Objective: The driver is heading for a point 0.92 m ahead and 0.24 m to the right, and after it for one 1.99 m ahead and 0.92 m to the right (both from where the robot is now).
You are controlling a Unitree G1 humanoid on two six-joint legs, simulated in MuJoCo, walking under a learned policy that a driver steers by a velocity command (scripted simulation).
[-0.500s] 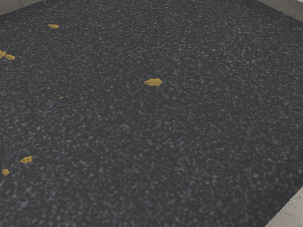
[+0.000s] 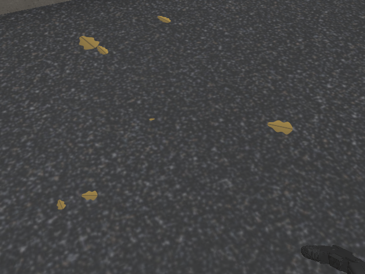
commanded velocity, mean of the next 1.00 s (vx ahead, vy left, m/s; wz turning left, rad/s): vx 0.50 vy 0.00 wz -0.35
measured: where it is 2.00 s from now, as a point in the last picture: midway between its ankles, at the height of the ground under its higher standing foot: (306, 165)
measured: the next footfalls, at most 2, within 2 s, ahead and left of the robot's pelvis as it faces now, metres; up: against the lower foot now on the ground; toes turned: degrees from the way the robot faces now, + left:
left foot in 0.02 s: +0.16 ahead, +0.13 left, -0.15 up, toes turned +1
right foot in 0.48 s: +0.45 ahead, -0.10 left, -0.15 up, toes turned -8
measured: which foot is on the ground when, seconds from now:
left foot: up 0.00-0.00, down 0.02-0.50, up 0.52-0.94, down 0.96-1.00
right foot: down 0.00-0.02, up 0.04-0.46, down 0.48-0.98, up 1.00-1.00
